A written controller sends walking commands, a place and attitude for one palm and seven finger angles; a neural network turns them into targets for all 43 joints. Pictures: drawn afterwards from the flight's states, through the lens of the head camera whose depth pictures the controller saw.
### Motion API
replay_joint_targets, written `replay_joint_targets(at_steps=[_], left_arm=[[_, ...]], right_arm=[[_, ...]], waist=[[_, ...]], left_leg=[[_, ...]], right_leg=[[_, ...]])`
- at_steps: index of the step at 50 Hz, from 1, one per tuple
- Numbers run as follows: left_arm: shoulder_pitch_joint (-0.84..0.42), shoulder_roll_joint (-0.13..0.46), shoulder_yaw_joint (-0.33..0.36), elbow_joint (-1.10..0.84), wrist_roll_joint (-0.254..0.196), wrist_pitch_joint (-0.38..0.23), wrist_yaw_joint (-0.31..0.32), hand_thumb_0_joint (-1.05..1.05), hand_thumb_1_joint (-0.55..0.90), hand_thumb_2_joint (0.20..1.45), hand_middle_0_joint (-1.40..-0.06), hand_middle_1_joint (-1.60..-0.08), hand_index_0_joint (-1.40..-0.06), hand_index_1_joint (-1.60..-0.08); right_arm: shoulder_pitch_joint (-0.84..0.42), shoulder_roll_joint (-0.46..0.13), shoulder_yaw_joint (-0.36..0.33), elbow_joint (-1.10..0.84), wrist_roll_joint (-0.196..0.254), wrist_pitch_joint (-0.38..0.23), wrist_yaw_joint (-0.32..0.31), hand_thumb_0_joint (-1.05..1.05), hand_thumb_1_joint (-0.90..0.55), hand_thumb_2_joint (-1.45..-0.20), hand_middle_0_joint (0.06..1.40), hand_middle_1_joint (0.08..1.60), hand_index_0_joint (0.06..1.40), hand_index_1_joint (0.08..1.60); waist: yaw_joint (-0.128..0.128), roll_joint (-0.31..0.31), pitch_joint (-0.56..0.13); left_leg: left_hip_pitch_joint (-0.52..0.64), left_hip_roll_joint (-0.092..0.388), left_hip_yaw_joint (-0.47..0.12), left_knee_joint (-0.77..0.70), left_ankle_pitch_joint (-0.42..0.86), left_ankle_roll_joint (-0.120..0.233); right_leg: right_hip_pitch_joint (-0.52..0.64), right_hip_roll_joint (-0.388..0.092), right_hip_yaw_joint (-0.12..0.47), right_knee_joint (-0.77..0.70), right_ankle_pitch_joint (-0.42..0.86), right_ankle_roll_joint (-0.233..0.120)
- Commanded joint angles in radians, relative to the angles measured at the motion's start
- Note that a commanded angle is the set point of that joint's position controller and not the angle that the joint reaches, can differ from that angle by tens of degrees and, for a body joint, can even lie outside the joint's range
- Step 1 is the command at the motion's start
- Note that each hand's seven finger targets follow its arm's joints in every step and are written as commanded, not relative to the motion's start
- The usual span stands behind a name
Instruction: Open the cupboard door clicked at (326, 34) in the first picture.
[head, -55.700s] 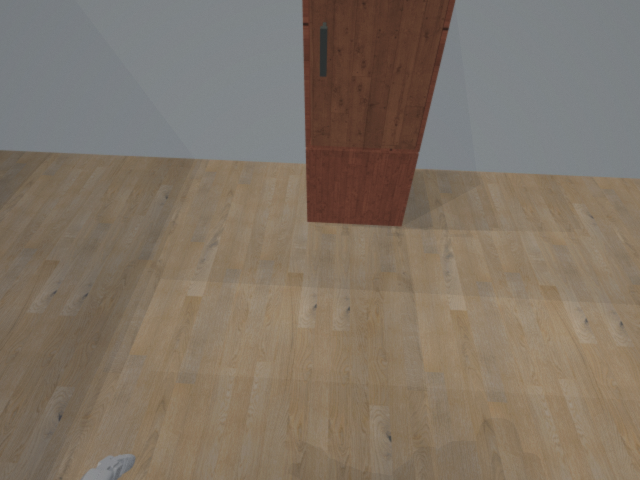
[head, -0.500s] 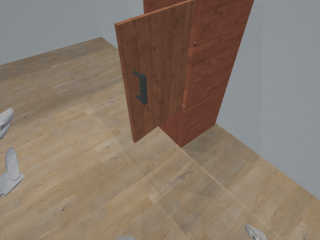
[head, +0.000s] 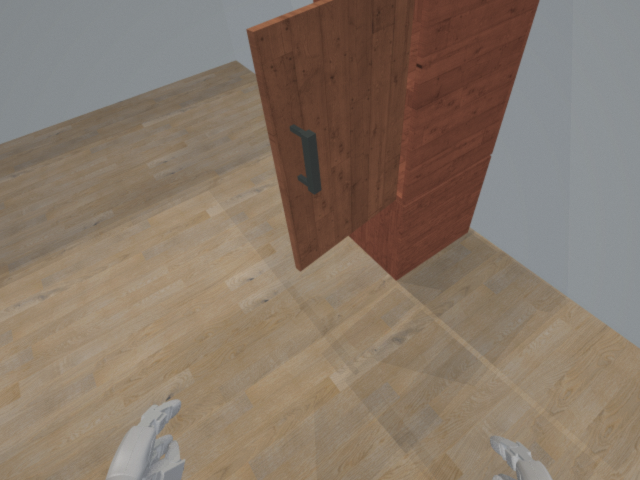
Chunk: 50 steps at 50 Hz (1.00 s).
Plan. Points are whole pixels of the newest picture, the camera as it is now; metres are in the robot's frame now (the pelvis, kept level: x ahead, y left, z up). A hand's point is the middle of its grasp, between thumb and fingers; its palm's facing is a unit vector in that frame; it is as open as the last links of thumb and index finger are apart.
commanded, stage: let the arm hang, fingers relaxed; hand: left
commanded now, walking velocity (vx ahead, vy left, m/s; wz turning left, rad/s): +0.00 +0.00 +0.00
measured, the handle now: (305, 159) +0.67 +0.06 +0.02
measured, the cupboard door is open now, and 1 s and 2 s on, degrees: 97 97 97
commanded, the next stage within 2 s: look to check the result in 0.90 s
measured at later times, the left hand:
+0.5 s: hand out of the picture +0.00 +0.25 -0.15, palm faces +0.02 -0.96 -0.29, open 7.3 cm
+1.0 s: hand out of the picture +0.08 +0.25 -0.14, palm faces -0.02 -0.96 -0.27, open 7.3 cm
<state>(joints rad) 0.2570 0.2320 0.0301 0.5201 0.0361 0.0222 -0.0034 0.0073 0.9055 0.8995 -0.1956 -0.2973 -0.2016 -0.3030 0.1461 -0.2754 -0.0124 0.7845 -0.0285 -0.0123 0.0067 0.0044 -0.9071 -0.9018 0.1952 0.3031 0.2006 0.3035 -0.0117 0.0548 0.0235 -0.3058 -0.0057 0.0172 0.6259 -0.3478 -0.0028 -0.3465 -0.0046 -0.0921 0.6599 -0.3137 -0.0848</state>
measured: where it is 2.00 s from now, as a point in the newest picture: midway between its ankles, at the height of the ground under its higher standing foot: outside the picture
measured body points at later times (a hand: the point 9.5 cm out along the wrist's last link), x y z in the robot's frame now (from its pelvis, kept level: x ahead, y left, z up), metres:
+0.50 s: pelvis -0.01 +0.03 +0.02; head +0.01 +0.02 +0.47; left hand +0.00 +0.30 -0.13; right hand -0.02 -0.21 -0.14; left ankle +0.01 +0.14 -0.72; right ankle +0.03 -0.06 -0.72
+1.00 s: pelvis +0.02 +0.04 +0.02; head +0.03 +0.03 +0.47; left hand +0.08 +0.30 -0.12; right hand +0.06 -0.22 -0.14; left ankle +0.01 +0.14 -0.72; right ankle +0.03 -0.06 -0.72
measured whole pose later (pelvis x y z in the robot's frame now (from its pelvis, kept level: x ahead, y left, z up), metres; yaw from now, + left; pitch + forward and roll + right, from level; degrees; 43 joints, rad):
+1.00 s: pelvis +0.02 +0.04 +0.02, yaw -1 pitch -1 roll +0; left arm 0.13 0.23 0.01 1.14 0.01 -0.02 0.01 0.00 0.91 0.90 -0.20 -0.30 -0.21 -0.30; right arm 0.17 -0.24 -0.01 1.12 -0.02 0.00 -0.01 0.00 -0.91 -0.90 0.20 0.30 0.20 0.30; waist 0.00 0.02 0.06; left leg -0.12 -0.02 0.03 0.33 -0.19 0.02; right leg -0.16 -0.01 -0.07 0.36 -0.18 -0.02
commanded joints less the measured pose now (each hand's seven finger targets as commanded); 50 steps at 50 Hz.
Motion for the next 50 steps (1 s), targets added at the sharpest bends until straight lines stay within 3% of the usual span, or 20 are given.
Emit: replay_joint_targets(at_steps=[1, 3, 4, 5, 6, 7, 8, 9, 10, 13, 18, 25, 30, 36, 50], left_arm=[[0.015, 0.215, 0.059, 0.089, -0.001, -0.052, 0.025, 0.0, 0.9, 0.9, -0.2, -0.3, -0.2, -0.3], [-0.021, 0.192, 0.041, 0.172, -0.009, -0.048, 0.029, 0.0, 0.9, 0.9, -0.2, -0.3, -0.2, -0.3], [-0.04, 0.177, 0.033, 0.21, -0.017, -0.046, 0.028, 0.0, 0.9, 0.9, -0.2, -0.3, -0.2, -0.3], [-0.046, 0.159, 0.027, 0.244, -0.021, -0.044, 0.029, 0.0, 0.9, 0.9, -0.2, -0.3, -0.2, -0.3], [-0.028, 0.117, 0.015, 0.281, -0.028, -0.039, 0.028, 0.0, 0.9, 0.9, -0.2, -0.3, -0.2, -0.3], [-0.005, 0.081, 0.02, 0.305, -0.023, -0.033, 0.03, 0.0, 0.9, 0.9, -0.2, -0.3, -0.2, -0.3], [-0.004, 0.087, 0.016, 0.339, -0.019, -0.028, 0.031, 0.0, 0.9, 0.9, -0.2, -0.3, -0.2, -0.3], [-0.022, 0.109, 0.018, 0.376, -0.021, -0.025, 0.028, 0.0, 0.9, 0.9, -0.2, -0.3, -0.2, -0.3], [-0.032, 0.126, 0.022, 0.395, -0.02, -0.027, 0.026, 0.0, 0.9, 0.9, -0.2, -0.3, -0.2, -0.3], [-0.036, 0.127, 0.02, 0.459, -0.023, -0.032, 0.023, 0.0, 0.9, 0.9, -0.2, -0.3, -0.2, -0.3], [-0.037, 0.137, 0.024, 0.526, -0.025, -0.038, 0.023, 0.0, 0.9, 0.9, -0.2, -0.3, -0.2, -0.3], [-0.035, 0.147, 0.025, 0.57, -0.026, -0.038, 0.025, 0.0, 0.9, 0.9, -0.2, -0.3, -0.2, -0.3], [-0.053, 0.153, 0.021, 0.578, -0.027, -0.042, 0.027, 0.0, 0.9, 0.9, -0.2, -0.3, -0.2, -0.3], [-0.092, 0.16, 0.017, 0.58, -0.026, -0.043, 0.027, 0.0, 0.9, 0.9, -0.2, -0.3, -0.2, -0.3], [-0.125, 0.188, 0.019, 0.571, -0.025, -0.058, 0.028, 0.0, 0.9, 0.9, -0.2, -0.3, -0.2, -0.3]], right_arm=[[0.028, -0.104, -0.044, -0.037, 0.008, 0.012, -0.023, 0.0, -0.9, -0.9, 0.2, 0.3, 0.2, 0.3], [0.06, -0.06, -0.03, 0.013, 0.013, 0.024, -0.023, 0.0, -0.9, -0.9, 0.2, 0.3, 0.2, 0.3], [0.084, -0.036, -0.023, 0.042, 0.013, 0.027, -0.021, 0.0, -0.9, -0.9, 0.2, 0.3, 0.2, 0.3], [0.09, -0.045, -0.019, 0.065, 0.011, 0.024, -0.019, 0.0, -0.9, -0.9, 0.2, 0.3, 0.2, 0.3], [0.07, -0.052, -0.012, 0.083, 0.005, 0.019, -0.023, 0.0, -0.9, -0.9, 0.2, 0.3, 0.2, 0.3], [0.045, -0.052, -0.013, 0.089, -0.004, 0.022, -0.029, 0.0, -0.9, -0.9, 0.2, 0.3, 0.2, 0.3], [0.038, -0.033, -0.011, 0.107, -0.002, 0.034, -0.026, 0.0, -0.9, -0.9, 0.2, 0.3, 0.2, 0.3], [0.044, -0.026, -0.011, 0.13, 0.0, 0.039, -0.023, 0.0, -0.9, -0.9, 0.2, 0.3, 0.2, 0.3], [0.064, -0.04, -0.017, 0.14, 0.002, 0.04, -0.024, 0.0, -0.9, -0.9, 0.2, 0.3, 0.2, 0.3], [0.125, -0.046, -0.023, 0.194, 0.001, 0.036, -0.026, 0.0, -0.9, -0.9, 0.2, 0.3, 0.2, 0.3], [0.159, -0.064, -0.027, 0.244, 0.001, 0.022, -0.029, 0.0, -0.9, -0.9, 0.2, 0.3, 0.2, 0.3], [0.153, -0.071, -0.025, 0.284, 0.003, 0.009, -0.031, 0.0, -0.9, -0.9, 0.2, 0.3, 0.2, 0.3], [0.141, -0.08, -0.02, 0.298, 0.005, -0.002, -0.031, 0.0, -0.9, -0.9, 0.2, 0.3, 0.2, 0.3], [0.11, -0.088, -0.018, 0.308, 0.006, -0.004, -0.03, 0.0, -0.9, -0.9, 0.2, 0.3, 0.2, 0.3], [0.039, -0.13, -0.023, 0.3, 0.01, -0.008, -0.031, 0.0, -0.9, -0.9, 0.2, 0.3, 0.2, 0.3]], waist=[[0.017, -0.253, -0.106], [-0.01, -0.095, -0.095], [-0.026, -0.044, -0.09], [-0.025, 0.012, -0.094], [-0.005, 0.091, -0.08], [0.015, 0.128, -0.044], [0.016, 0.115, -0.009], [0.01, 0.122, 0.03], [0.007, 0.072, 0.055], [-0.002, 0.002, 0.03], [0.004, -0.065, 0.019], [0.02, -0.041, 0.048], [0.023, -0.023, 0.022], [0.017, -0.034, 0.037], [0.005, -0.049, -0.035]], left_leg=[[-0.085, 0.009, -0.042, 0.111, -0.123, 0.017], [0.011, 0.021, -0.037, -0.026, -0.02, 0.011], [0.093, 0.028, -0.035, -0.115, 0.106, 0.012], [0.151, 0.059, -0.077, -0.171, 0.253, 0.022], [0.134, 0.109, -0.125, -0.21, 0.289, 0.041], [0.063, 0.13, -0.141, -0.232, 0.208, 0.056], [0.015, 0.106, -0.111, -0.245, 0.068, 0.042], [0.009, 0.08, -0.098, -0.255, 0.013, 0.031], [0.028, 0.08, -0.095, -0.248, 0.016, 0.03], [0.051, 0.081, -0.095, -0.273, -0.011, 0.038], [0.041, 0.091, -0.102, -0.313, 0.002, 0.045], [0.018, 0.101, -0.109, -0.351, 0.038, 0.046], [0.041, 0.117, -0.118, -0.361, 0.137, 0.045], [0.066, 0.121, -0.116, -0.374, 0.174, 0.039], [0.175, 0.121, -0.097, -0.349, 0.314, 0.034]], right_leg=[[0.295, -0.274, 0.307, -0.243, 0.728, -0.082], [0.249, -0.241, 0.266, -0.241, 0.615, -0.075], [0.193, -0.214, 0.23, -0.246, 0.474, -0.04], [0.15, -0.158, 0.191, -0.233, 0.353, 0.002], [0.142, -0.11, 0.157, -0.243, 0.254, 0.034], [0.164, -0.09, 0.139, -0.288, 0.16, 0.046], [0.165, -0.092, 0.154, -0.35, 0.033, 0.044], [0.138, -0.103, 0.178, -0.375, -0.043, 0.033], [0.112, -0.104, 0.186, -0.397, -0.072, 0.027], [0.118, -0.106, 0.185, -0.431, -0.123, 0.024], [0.154, -0.102, 0.164, -0.419, -0.095, 0.024], [0.181, -0.102, 0.147, -0.386, -0.019, 0.022], [0.223, -0.103, 0.132, -0.347, 0.102, 0.024], [0.216, -0.111, 0.129, -0.348, 0.136, 0.033], [0.243, -0.12, 0.14, -0.357, 0.287, 0.034]])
